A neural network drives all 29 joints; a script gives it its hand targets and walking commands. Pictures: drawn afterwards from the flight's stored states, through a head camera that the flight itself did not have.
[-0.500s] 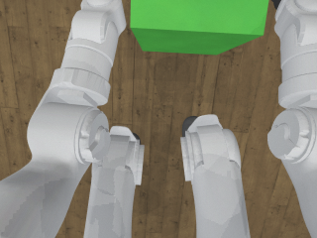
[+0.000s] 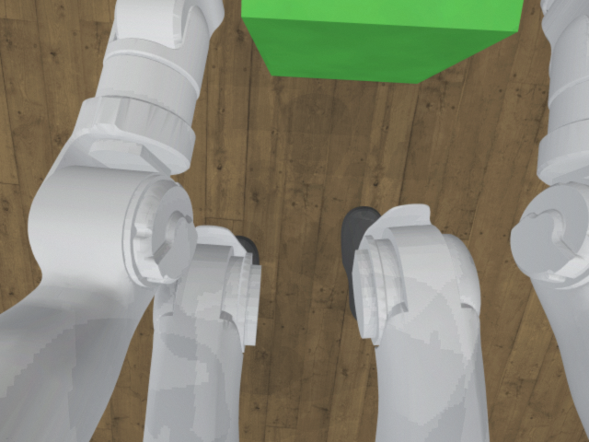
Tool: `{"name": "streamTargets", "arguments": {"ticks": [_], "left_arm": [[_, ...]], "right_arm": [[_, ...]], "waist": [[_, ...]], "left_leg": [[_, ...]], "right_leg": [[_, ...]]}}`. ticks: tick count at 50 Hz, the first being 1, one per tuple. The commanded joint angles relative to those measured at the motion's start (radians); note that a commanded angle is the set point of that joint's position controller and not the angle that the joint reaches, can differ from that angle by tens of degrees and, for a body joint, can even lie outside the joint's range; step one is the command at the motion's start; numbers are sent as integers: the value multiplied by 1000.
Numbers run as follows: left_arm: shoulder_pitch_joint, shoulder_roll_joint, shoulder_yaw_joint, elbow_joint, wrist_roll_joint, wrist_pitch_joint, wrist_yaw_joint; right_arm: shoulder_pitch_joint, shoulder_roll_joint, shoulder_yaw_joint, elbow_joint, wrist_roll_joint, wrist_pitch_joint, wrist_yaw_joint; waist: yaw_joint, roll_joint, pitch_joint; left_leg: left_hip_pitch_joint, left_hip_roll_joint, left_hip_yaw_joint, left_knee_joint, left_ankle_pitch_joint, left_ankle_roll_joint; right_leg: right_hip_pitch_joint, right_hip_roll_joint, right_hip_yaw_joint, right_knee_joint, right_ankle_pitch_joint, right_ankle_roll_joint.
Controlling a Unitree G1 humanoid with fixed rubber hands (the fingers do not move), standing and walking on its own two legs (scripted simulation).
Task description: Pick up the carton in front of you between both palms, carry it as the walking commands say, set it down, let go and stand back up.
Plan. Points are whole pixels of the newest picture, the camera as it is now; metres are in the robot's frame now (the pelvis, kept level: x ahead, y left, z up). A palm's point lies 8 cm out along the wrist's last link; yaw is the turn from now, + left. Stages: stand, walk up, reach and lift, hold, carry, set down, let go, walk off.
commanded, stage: set down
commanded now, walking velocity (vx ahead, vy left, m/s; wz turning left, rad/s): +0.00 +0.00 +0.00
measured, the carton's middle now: out of the picture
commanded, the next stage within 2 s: let go in 1.58 s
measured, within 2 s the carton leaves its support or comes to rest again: neither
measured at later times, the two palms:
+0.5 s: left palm out of the picture +0.59 +0.05 -0.19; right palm out of the picture +0.53 -0.32 -0.20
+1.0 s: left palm out of the picture +0.60 +0.03 -0.02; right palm out of the picture +0.53 -0.34 -0.04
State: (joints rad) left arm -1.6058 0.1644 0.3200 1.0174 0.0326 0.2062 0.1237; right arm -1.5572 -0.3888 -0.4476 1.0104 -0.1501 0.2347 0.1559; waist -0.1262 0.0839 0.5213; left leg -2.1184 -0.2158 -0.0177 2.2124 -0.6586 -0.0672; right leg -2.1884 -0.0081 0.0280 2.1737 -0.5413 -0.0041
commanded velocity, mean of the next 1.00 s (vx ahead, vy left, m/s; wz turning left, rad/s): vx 0.00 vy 0.00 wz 0.00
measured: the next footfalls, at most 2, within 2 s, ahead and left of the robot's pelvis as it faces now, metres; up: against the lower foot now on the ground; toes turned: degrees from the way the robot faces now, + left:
none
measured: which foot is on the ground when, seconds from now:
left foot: down 0.00-1.00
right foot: down 0.00-1.00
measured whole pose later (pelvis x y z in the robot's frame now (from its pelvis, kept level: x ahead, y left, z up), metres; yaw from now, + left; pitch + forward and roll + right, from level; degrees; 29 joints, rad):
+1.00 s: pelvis +0.00 -0.01 +0.08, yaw -1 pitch +41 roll +6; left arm -1.52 0.24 0.30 0.96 -0.02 0.26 0.16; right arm -1.50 -0.47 -0.29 1.02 0.03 0.22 0.05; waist -0.09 0.07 0.22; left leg -2.02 -0.10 0.02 1.89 -0.60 -0.05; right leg -2.13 0.04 0.05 1.87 -0.47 -0.02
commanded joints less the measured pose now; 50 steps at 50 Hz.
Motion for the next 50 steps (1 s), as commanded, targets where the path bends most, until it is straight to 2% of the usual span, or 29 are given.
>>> {"name": "streamTargets", "arguments": {"ticks": [1, 2, 3, 4, 7, 8, 9, 11, 13, 14, 15, 18, 21, 24, 27, 30, 31, 32, 33, 35, 37, 39, 40, 42, 43, 45, 48, 49, 50], "left_arm": [[-385, -606, -190, 3, -30, 16, -171], [-367, -585, -184, 26, -17, 18, -168], [-351, -585, -187, 20, -21, 17, -168], [-348, -573, -175, 20, -11, 16, -168], [-318, -558, -179, 30, -14, 14, -163], [-323, -548, -177, 15, -18, 8, -163], [-302, -537, -185, 19, -18, 4, -159], [-290, -422, -166, 0, -5, -10, -134], [-242, -171, -141, -31, -4, -37, -68], [-207, 9, -130, -42, -12, -55, -20], [-209, 113, -132, -38, -23, -65, 17], [-267, 193, -161, -61, -122, -84, 54], [-263, 177, -220, -35, -170, -87, 46], [-263, 142, -277, -73, -214, -80, 33], [-281, 176, -261, -131, -217, -68, 44], [-291, 218, -233, -190, -202, -46, 61], [-301, 230, -226, -225, -202, -38, 68], [-308, 237, -207, -234, -195, -26, 75], [-311, 240, -190, -251, -184, -14, 80], [-299, 222, -169, -287, -180, 9, 88], [-283, 218, -133, -275, -148, 32, 83], [-216, 202, -96, -198, -113, 52, 75], [-211, 194, -83, -199, -97, 54, 69], [-167, 179, -46, -158, -73, 50, 55], [-163, 194, -25, -148, -55, 42, 52], [-142, 193, -11, -129, -38, 35, 44], [-158, 195, -10, -160, -45, 30, 36], [-151, 203, -4, -165, -40, 32, 34], [-176, 199, -9, -195, -49, 34, 33]], "right_arm": [[-308, 585, 202, 65, 27, 27, 162], [-298, 571, 193, 71, 27, 26, 161], [-295, 549, 183, 69, 26, 25, 159], [-290, 559, 189, 74, 26, 26, 160], [-274, 510, 175, 73, 29, 16, 151], [-269, 495, 171, 78, 26, 13, 148], [-273, 476, 161, 68, 35, 3, 143], [-253, 370, 133, 70, 34, -17, 119], [-214, 93, 66, 64, 24, -60, 47], [-184, -108, 10, 58, 19, -86, -9], [-178, -219, 5, 67, 39, -113, -54], [-265, -281, 89, 79, 161, -168, -116], [-275, -298, 130, 117, 231, -188, -118], [-261, -292, 179, 134, 273, -188, -102], [-287, -325, 178, 83, 291, -177, -100], [-322, -342, 200, 11, 312, -148, -104], [-323, -356, 198, -4, 310, -138, -108], [-341, -352, 209, -31, 312, -124, -113], [-325, -344, 214, -26, 304, -108, -116], [-353, -322, 231, -110, 304, -78, -123], [-298, -277, 237, -78, 295, -46, -120], [-265, -260, 203, -50, 250, -26, -117], [-253, -256, 181, -61, 227, -25, -113], [-234, -216, 182, -61, 204, -28, -106], [-216, -221, 162, -38, 191, -30, -104], [-230, -197, 149, -80, 179, -37, -102], [-236, -205, 145, -103, 167, -35, -103], [-252, -221, 153, -129, 170, -31, -104], [-251, -206, 160, -143, 179, -25, -102]], "waist": [[-79, 58, -788], [-60, 60, -778], [-73, 65, -776], [-58, 43, -765], [-62, 43, -754], [-75, 42, -757], [-67, 50, -765], [-67, 43, -780], [-91, 37, -846], [-90, 39, -897], [-88, 35, -952], [-79, -5, -1075], [-87, 24, -1125], [-109, 19, -1217], [-106, 1, -1343], [-58, -23, -1460], [-66, -37, -1516], [-48, -56, -1551], [-55, -73, -1556], [-36, -104, -1631], [-17, -117, -1562], [-20, -117, -1475], [-39, -105, -1426], [-6, -118, -1377], [-4, -114, -1368], [12, -125, -1357], [1, -157, -1423], [18, -167, -1454], [13, -178, -1480]], "left_leg": [[238, 31, 62, -196, 83, 63], [237, 34, 63, -190, 85, 65], [237, 38, 59, -195, 86, 62], [236, 38, 58, -192, 89, 66], [257, 43, 57, -181, 106, 62], [248, 45, 57, -177, 110, 60], [267, 46, 52, -179, 140, 57], [295, 54, 56, -173, 161, 48], [349, 72, 64, -158, 212, 35], [389, 78, 73, -158, 241, 23], [422, 81, 73, -152, 273, 11], [374, 84, 58, -124, 351, -6], [390, 100, 38, -115, 402, 3], [440, 98, 48, -115, 408, -5], [426, 99, 70, -120, 373, -6], [431, 94, 97, -138, 333, -2], [432, 91, 102, -159, 317, -5], [430, 89, 114, -170, 307, -1], [404, 84, 124, -197, 264, 0], [414, 72, 138, -236, 245, 14], [354, 68, 143, -280, 197, 21], [360, 68, 137, -326, 173, 27], [360, 68, 129, -346, 179, 26], [339, 64, 125, -370, 189, 27], [339, 66, 129, -385, 195, 24], [304, 70, 121, -422, 210, 25], [308, 68, 127, -471, 197, 25], [299, 67, 133, -483, 199, 27], [308, 68, 137, -500, 199, 26]], "right_leg": [[435, 61, -18, -161, 170, -53], [422, 60, -15, -160, 165, -49], [428, 57, -19, -155, 169, -49], [428, 61, -16, -154, 168, -46], [424, 57, -20, -151, 174, -42], [442, 57, -15, -155, 188, -44], [431, 56, -20, -147, 208, -40], [444, 43, -22, -144, 228, -28], [499, 33, -26, -139, 272, -11], [526, 23, -36, -137, 299, 2], [554, 25, -39, -136, 321, 6], [633, 23, -11, -105, 453, 8], [598, 13, -9, -87, 482, 5], [627, 7, -12, -103, 511, -6], [732, 6, -13, -112, 545, -6], [857, 9, -6, -131, 559, 1], [921, 12, -12, -133, 575, -1], [958, 13, -10, -149, 565, 2], [1010, 18, -12, -170, 556, 0], [1090, 28, -18, -206, 548, 6], [1077, 34, -12, -246, 507, 8], [971, 43, -31, -303, 428, 15], [903, 47, -41, -321, 418, 13], [873, 41, -31, -357, 403, 20], [859, 48, -30, -377, 402, 23], [869, 47, -28, -397, 434, 26], [944, 54, -31, -451, 444, 28], [988, 50, -19, -464, 461, 32], [1037, 53, -18, -479, 479, 33]]}}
